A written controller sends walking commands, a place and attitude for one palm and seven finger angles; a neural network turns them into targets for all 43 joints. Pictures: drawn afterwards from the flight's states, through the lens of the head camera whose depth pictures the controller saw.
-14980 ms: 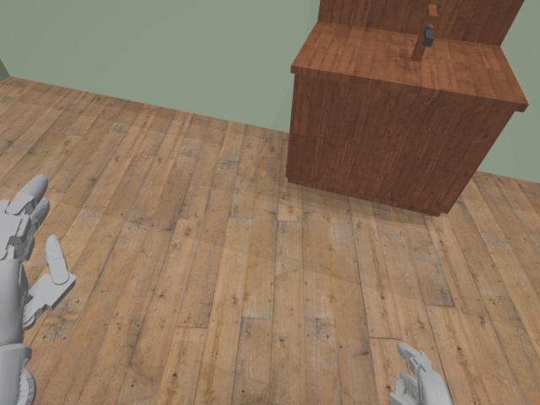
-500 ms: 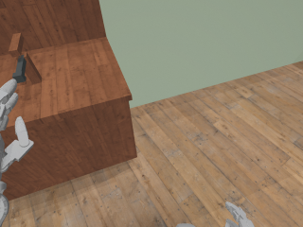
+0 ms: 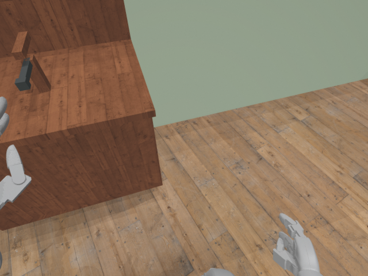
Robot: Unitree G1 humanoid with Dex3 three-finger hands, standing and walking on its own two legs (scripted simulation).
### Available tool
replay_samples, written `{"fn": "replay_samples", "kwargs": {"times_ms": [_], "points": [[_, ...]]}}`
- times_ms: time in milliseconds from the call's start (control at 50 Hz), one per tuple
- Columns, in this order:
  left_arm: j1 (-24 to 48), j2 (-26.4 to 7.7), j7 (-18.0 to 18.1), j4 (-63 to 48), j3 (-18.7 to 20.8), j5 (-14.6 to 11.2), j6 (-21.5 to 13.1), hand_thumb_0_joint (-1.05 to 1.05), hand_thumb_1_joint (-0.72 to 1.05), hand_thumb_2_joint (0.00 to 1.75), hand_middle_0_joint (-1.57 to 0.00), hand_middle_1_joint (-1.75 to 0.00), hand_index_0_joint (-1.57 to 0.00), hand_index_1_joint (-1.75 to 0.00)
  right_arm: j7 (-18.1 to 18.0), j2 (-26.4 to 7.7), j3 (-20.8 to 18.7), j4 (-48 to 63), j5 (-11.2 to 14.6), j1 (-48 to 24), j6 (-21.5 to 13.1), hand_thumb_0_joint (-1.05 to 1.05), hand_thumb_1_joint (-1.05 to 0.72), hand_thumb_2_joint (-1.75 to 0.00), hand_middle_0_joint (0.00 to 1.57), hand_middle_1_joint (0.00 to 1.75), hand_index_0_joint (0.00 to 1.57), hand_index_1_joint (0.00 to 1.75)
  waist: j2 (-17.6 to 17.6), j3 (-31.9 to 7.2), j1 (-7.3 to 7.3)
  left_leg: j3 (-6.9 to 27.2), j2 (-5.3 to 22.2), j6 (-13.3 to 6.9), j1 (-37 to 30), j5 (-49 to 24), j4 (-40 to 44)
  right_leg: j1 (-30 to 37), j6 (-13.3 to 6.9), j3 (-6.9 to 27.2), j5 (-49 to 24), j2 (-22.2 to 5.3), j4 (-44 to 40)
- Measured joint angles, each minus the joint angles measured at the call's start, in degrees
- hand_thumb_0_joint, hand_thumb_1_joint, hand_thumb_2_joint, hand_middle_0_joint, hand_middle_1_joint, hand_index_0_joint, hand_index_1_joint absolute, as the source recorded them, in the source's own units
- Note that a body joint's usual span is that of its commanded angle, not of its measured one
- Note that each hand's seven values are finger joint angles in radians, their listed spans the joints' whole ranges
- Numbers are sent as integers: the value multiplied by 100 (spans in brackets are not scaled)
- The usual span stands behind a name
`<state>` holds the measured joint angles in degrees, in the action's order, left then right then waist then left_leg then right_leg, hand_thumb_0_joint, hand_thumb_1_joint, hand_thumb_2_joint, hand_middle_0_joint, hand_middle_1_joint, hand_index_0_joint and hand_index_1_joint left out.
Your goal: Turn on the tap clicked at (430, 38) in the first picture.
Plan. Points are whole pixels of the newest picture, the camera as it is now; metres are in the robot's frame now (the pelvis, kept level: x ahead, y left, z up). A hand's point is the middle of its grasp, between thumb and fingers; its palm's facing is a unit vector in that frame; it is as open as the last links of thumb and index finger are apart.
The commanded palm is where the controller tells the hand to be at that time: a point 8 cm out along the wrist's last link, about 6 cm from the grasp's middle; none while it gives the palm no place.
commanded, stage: shuffle to correct the standing spot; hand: left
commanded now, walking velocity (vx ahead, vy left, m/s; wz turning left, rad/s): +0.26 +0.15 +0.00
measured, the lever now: (23, 84) +0.59 +0.52 +0.07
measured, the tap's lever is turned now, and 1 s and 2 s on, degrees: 0 0 0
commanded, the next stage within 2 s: come to a stop and stand still in 1.06 s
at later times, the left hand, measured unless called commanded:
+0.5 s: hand (58, 130) +0.30 +0.22 +0.20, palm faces +0.31 -0.82 -0.49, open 7.4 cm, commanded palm +0.25 +0.28 +0.19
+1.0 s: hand (55, 94) +0.40 +0.28 +0.19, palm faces +0.34 -0.79 -0.51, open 7.4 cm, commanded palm +0.35 +0.32 +0.19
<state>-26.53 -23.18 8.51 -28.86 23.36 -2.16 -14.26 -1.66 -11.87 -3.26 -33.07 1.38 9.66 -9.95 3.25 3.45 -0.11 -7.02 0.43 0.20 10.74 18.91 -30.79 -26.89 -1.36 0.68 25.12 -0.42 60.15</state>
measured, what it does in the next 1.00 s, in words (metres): walks ahead: right foot, then left foot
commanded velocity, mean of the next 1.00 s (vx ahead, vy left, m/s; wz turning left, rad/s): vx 0.17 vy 0.16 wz -0.05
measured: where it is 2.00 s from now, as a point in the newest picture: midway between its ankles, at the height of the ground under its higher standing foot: outside the picture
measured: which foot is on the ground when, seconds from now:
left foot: down 0.00-0.14, up 0.16-0.50, down 0.52-0.72, up 0.74-1.00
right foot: up 0.00-0.12, down 0.14-0.52, up 0.54-0.70, down 0.72-1.00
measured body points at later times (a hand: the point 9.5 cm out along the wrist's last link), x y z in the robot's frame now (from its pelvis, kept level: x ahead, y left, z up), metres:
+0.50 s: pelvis +0.08 +0.01 +0.01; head +0.11 +0.00 +0.46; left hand +0.28 +0.27 +0.23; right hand +0.22 -0.27 -0.07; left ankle +0.12 +0.16 -0.72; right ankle +0.09 -0.10 -0.72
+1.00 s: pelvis +0.18 +0.04 +0.01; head +0.22 +0.03 +0.46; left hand +0.38 +0.32 +0.22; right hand +0.32 -0.20 -0.09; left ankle +0.25 +0.20 -0.71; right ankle +0.17 -0.06 -0.72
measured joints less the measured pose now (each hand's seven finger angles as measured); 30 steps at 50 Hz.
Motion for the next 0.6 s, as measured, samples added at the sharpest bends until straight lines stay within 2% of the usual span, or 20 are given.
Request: {"fn": "replay_samples", "kwargs": {"times_ms": [40,60,120,140,160,200,220,280,320,360,420,480,500,520,560,600], "points": [[37,-34,-27,216,55,11,17,1,89,90,-22,-30,-21,-30,39,76,56,-8,24,85,-48,1,-91,-90,19,30,20,30,-260,-139,-122,100,60,-18,11,52,-24,-316,-26,-70,115,41,522],[73,-47,-44,312,75,11,23,1,89,90,-22,-30,-21,-30,49,92,84,-21,31,147,-40,1,-91,-90,19,30,20,30,-393,-180,-138,147,97,-6,17,73,-38,-376,-34,-108,111,7,375],[79,-152,-77,541,165,-33,38,1,89,90,-22,-30,-21,-30,73,104,170,-58,32,373,117,1,-90,-90,20,30,20,30,-679,-197,-57,208,223,31,58,334,-394,17,28,-277,-452,-141,-1197],[65,-273,-75,572,210,-58,70,1,89,90,-22,-30,-21,-30,71,130,203,-60,45,467,170,1,-90,-90,20,30,20,30,-669,-197,-51,223,239,-71,205,557,-818,253,28,-267,-650,-168,-1741],[138,-285,-94,645,203,-61,89,1,89,90,-22,-30,-21,-30,74,114,207,-135,55,484,233,1,-90,-90,20,30,20,30,-729,-131,-27,333,281,-170,449,742,-1491,259,-57,-338,-777,-133,-1674],[351,-9,-185,887,58,-54,146,1,89,90,-21,-30,-21,-30,95,3,174,-434,18,429,408,1,-90,-90,20,30,20,30,-878,20,9,719,154,-206,1037,592,-3022,301,-168,-489,-578,-67,-1381],[405,187,-234,1004,-34,-46,193,1,89,90,-21,-30,-21,-30,122,-54,150,-566,5,419,482,1,-90,-90,20,30,20,30,-901,56,53,798,65,-185,1302,405,-3595,367,-187,-499,-519,-48,-1404],[288,636,-348,1033,-264,-27,349,1,89,90,-21,-30,-21,-30,206,-159,112,-715,3,419,611,2,-90,-90,20,30,20,30,-784,149,126,743,7,-83,1934,-224,-4324,591,-189,-405,-680,-20,-1832],[133,700,-356,843,-403,5,373,1,89,90,-21,-30,-21,-30,209,-168,111,-669,-7,433,595,2,-91,-90,20,30,20,30,-598,225,98,652,98,-48,2141,-509,-4010,770,-186,-349,-870,-29,-2256],[-4,568,-325,514,-464,31,354,1,89,90,-22,-30,-21,-30,192,-148,108,-568,-21,455,528,2,-91,-90,20,30,20,30,-343,275,75,548,196,-53,2125,-629,-3220,928,-175,-267,-1056,-62,-2668],[-148,184,-234,-57,-371,34,234,2,88,90,-22,-30,-21,-30,181,-145,67,-345,-37,505,374,2,-91,-90,20,30,20,30,26,271,69,340,267,-129,1653,-667,-1560,1081,-133,-80,-1200,-135,-3034],[-205,-140,-173,-391,-152,10,33,1,88,90,-22,-30,-21,-30,131,-287,-31,-103,-21,544,229,2,-90,-90,20,30,20,30,36,127,6,196,257,-217,920,-443,-274,1108,-35,37,-1031,-114,-2912],[-199,-204,-167,-436,-76,-7,-28,1,88,90,-22,-30,-21,-30,109,-375,-73,-12,-4,555,192,2,-90,-90,20,30,20,30,-82,39,-16,203,272,-276,655,-352,38,1052,8,52,-887,-52,-2718],[-157,-273,-157,-429,20,-29,-85,1,88,90,-22,-30,-21,-30,88,-428,-122,43,18,523,164,2,-90,-90,20,30,20,30,-170,-36,-56,251,276,-245,530,-482,182,943,30,61,-678,-26,-2402],[31,-341,-119,-133,187,-63,-153,1,88,90,-22,-30,-21,-30,45,-307,-164,-3,83,323,193,2,-90,-90,20,30,20,30,-79,-51,-81,97,185,-18,490,-406,-124,594,61,125,-110,-99,-1213],[158,-291,-107,314,255,-62,-108,1,89,90,-22,-30,-21,-30,54,-154,-114,-39,97,248,200,1,-91,-90,19,30,20,30,-98,-182,-143,3,142,31,424,-230,-217,170,83,-4,112,-103,-120]]}}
